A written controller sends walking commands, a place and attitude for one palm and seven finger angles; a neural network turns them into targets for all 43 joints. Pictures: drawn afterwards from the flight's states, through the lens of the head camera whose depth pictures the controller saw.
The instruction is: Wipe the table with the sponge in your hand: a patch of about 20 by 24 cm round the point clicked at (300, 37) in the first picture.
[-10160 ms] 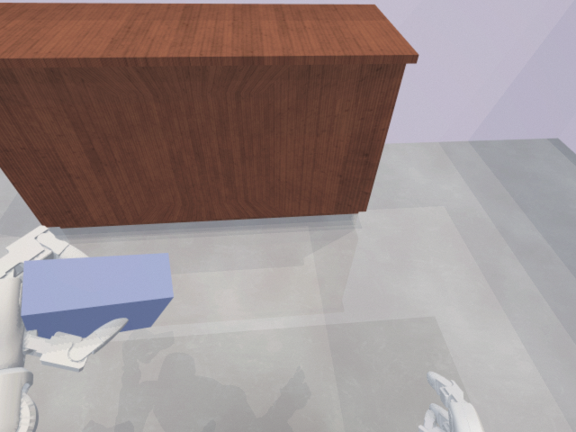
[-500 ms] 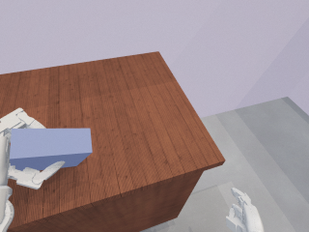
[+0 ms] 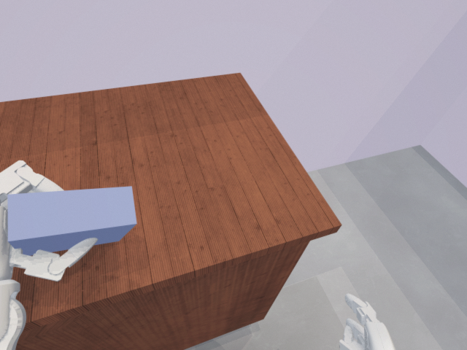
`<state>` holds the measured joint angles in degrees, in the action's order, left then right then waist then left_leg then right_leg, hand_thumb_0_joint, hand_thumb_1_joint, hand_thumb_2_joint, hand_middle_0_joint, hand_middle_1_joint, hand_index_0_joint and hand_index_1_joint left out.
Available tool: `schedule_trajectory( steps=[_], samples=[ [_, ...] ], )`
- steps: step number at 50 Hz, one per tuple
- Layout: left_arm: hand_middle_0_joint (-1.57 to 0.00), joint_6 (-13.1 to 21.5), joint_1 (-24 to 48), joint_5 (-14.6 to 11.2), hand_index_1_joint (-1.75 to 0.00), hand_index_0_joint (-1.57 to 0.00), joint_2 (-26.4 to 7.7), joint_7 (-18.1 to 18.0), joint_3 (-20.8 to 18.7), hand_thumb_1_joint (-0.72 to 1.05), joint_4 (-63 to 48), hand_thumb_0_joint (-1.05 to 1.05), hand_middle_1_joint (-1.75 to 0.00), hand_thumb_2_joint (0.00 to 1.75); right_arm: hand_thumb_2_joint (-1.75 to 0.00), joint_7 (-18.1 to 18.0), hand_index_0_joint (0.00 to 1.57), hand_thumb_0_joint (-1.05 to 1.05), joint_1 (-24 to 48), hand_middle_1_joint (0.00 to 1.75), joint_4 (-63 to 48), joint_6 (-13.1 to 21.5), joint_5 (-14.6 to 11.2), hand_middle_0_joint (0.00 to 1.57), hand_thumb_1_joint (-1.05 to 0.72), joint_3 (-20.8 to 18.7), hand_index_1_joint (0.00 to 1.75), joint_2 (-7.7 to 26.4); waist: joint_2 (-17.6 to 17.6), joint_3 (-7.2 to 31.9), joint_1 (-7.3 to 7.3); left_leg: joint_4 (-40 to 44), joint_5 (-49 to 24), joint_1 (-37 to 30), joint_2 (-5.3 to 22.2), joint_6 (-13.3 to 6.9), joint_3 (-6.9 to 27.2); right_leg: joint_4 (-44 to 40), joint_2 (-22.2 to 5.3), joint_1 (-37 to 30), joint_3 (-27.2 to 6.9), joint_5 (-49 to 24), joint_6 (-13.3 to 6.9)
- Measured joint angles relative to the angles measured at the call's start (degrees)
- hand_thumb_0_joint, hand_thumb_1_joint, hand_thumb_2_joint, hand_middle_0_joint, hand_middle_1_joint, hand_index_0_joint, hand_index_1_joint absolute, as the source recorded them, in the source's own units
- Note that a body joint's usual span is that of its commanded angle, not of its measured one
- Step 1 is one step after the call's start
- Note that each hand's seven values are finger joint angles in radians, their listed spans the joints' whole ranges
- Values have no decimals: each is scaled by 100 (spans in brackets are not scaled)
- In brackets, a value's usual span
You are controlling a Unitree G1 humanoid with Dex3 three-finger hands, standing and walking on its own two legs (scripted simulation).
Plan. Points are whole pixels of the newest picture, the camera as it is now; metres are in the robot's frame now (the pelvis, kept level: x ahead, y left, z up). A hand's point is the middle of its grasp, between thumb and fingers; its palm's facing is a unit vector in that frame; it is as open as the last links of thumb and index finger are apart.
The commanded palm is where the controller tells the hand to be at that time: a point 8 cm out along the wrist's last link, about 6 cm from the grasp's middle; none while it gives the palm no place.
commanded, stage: shuffle to correct the standing spot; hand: left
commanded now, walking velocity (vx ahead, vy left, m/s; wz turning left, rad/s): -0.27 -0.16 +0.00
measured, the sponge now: (92, 220) +0.24 +0.22 +0.14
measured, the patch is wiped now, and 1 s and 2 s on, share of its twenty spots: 0.00 0.00 0.00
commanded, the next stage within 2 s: come to a stop and stand still in 0.62 s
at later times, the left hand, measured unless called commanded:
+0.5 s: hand (86, 251) +0.19 +0.20 +0.16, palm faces +0.31 -0.85 -0.43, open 9.2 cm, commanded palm +0.12 +0.25 +0.18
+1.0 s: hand (89, 270) +0.17 +0.19 +0.16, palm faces +0.34 -0.85 -0.41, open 9.2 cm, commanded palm +0.10 +0.22 +0.18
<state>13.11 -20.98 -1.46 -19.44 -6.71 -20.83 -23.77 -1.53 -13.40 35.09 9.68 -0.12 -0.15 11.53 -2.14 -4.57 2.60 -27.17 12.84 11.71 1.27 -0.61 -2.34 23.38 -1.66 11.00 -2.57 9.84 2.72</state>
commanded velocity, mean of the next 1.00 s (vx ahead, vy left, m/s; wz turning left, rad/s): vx -0.17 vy -0.10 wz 0.00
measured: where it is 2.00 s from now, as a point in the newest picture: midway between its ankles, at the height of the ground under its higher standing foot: outside the picture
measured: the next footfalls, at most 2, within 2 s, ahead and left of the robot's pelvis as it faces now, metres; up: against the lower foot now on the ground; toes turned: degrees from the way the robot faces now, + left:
right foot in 0.68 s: -0.02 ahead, -0.16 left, +0.00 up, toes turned -2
left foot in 0.88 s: +0.00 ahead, +0.04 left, +0.00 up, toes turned -3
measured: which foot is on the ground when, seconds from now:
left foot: down 0.00-0.70, up 0.72-0.86, down 0.88-1.00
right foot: down 0.00-0.52, up 0.54-0.66, down 0.68-1.00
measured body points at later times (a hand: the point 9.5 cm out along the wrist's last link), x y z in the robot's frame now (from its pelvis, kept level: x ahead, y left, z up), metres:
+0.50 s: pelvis -0.04 -0.03 -0.01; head +0.03 +0.00 +0.43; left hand +0.17 +0.25 +0.18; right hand +0.14 -0.26 -0.09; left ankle +0.02 +0.10 -0.74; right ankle +0.04 -0.16 -0.74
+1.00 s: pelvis -0.07 -0.05 +0.00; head -0.03 -0.02 +0.44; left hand +0.14 +0.23 +0.18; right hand +0.08 -0.29 -0.08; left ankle -0.04 +0.04 -0.74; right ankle -0.06 -0.17 -0.74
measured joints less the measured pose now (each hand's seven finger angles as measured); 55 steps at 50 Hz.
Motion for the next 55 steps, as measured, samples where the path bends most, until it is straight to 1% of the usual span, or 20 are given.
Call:
schedule_trajectory(
  steps=[4,11,19,23,25,27,29,30,32,34,36,38,40,43,45,47,49,51,53,55],
  samples=[
    [-82,-21,91,28,-141,-82,21,38,76,-43,-57,-1,-141,105,-90,61,20,2,143,30,-87,6,-13,21,-90,35,30,-106,-51,-78,0,8,-28,29,-23,-11,-36,58,-22,72,-38,-9,25],
    [-82,-72,31,-52,-141,-82,-264,127,-141,-43,-444,-1,-141,105,-90,205,20,1,426,30,-386,-11,-24,21,-90,69,30,-331,-130,-328,-27,-277,29,295,61,61,-35,445,63,400,-48,89,-18],
    [-82,4,-188,-116,-141,-82,-312,250,-301,-43,-924,-1,-141,105,-90,232,20,1,594,30,-438,-45,59,21,-90,-37,30,-250,18,-513,60,-852,144,866,328,244,106,888,330,907,70,136,-206],
    [-82,136,-319,-110,-141,-83,-254,272,-268,-43,-1079,-1,-141,105,-90,131,20,1,591,30,-230,-30,101,21,-90,-167,30,-140,-46,-463,-27,-908,371,1110,141,161,331,786,326,1107,59,-23,-240],
    [-82,204,-417,-127,-141,-83,-316,259,-320,-43,-1141,-1,-141,105,-90,71,20,1,542,30,-151,-45,114,21,-90,-204,30,-105,-113,-430,-92,-656,-95,1093,90,168,360,736,322,1178,8,-113,-225],
    [-83,240,-438,-160,-141,-83,-442,281,-406,-43,-1112,-1,-141,105,-90,8,20,1,440,30,-152,-56,97,21,-90,-253,30,-112,-132,-432,-143,-590,-251,1111,115,211,351,1086,353,1335,3,386,-172],
    [-83,190,-424,-177,-141,-83,-554,304,-494,-43,-1043,-1,-141,105,-90,-12,20,1,310,30,-190,-52,92,20,-90,-309,30,-158,-60,-446,-189,-545,-241,1121,196,230,414,1854,463,1443,49,1017,-165],
    [-83,161,-440,-181,-141,-83,-584,307,-533,-43,-1022,-1,-141,105,-90,10,20,1,240,30,-210,-50,100,20,-90,-327,30,-176,-16,-448,-194,-526,-254,1123,246,249,447,1983,497,1374,95,1215,-184],
    [-82,103,-529,-185,-141,-83,-612,300,-597,-43,-1032,-1,-141,105,-90,95,20,1,99,30,-254,-43,97,20,-90,-324,30,-181,49,-419,-145,-579,-248,1160,358,312,451,1611,490,1022,198,1331,-212],
    [-82,51,-605,-160,-141,-83,-621,298,-649,-43,-1089,-1,-141,105,-90,162,20,1,28,30,-284,-48,83,20,-90,-291,30,-159,90,-414,-69,-805,-146,1246,466,392,406,906,464,612,253,779,-232],
    [-82,6,-507,-116,-141,-83,-551,329,-548,-43,-1087,-1,-141,105,-90,182,20,1,83,30,-197,-79,66,20,-90,-282,30,-91,294,-545,-125,-1145,228,1324,572,312,574,813,621,505,391,390,-347],
    [-82,-50,-498,-144,-141,-83,-501,317,-403,-43,-1085,-1,-141,105,-90,167,20,1,115,30,-37,-101,29,21,-90,-255,30,-83,181,-479,-144,-1883,771,1491,318,247,584,899,562,576,369,466,-442],
    [-82,-113,-649,-148,-141,-83,-406,243,-279,-43,-1081,-1,-141,105,-90,125,20,2,130,30,50,-131,46,21,-90,-208,30,-63,28,-347,-176,-2291,989,1473,65,198,403,886,477,628,264,491,-479],
    [-83,-141,-837,-124,-141,-83,-343,90,-174,-43,-1019,-1,-141,105,-90,27,20,2,114,30,76,-88,56,21,-90,-137,30,-11,-54,-179,-284,-1285,702,887,-145,117,136,814,420,624,212,447,-417],
    [-83,-126,-769,-120,-141,-83,-385,10,-162,-43,-932,-1,-141,105,-90,-42,20,2,131,30,103,-34,44,21,-90,-145,30,-15,-82,-185,-330,-572,277,492,-214,-130,96,849,399,568,250,477,-369],
    [-83,-115,-601,-93,-141,-83,-430,-30,-179,-43,-778,-1,-141,105,-90,-68,20,2,148,30,106,-44,22,20,-90,-128,30,-76,-225,-219,-265,-397,174,333,-300,-239,39,825,311,473,201,528,-342],
    [-83,-124,-472,-33,-141,-83,-416,-43,-196,-43,-681,-1,-141,105,-90,-68,20,2,120,30,29,-23,32,20,-90,-97,30,-89,-205,-182,-241,-283,132,266,-322,-244,61,825,260,399,228,774,-337],
    [-83,-102,-412,6,-141,-83,-382,-52,-215,-43,-657,-1,-141,105,-90,-30,20,2,111,30,-47,-1,25,20,-90,-59,30,-93,-120,-142,-233,-261,115,259,-308,-229,117,569,243,261,299,550,-313],
    [-83,80,410,341,-140,-83,-852,250,-417,-44,-354,-1,-141,105,-90,-30,20,1,10,30,-79,177,103,20,-90,-51,30,-83,-52,-173,16,-426,144,419,-272,-195,196,491,274,304,392,201,-320],
    [-83,284,1267,186,-140,-83,-1169,328,-680,-44,256,-1,-141,105,-90,54,20,1,139,30,61,164,80,20,-90,40,30,-69,-33,-187,146,-427,111,465,-275,-154,207,575,269,387,405,278,-352]
  ],
)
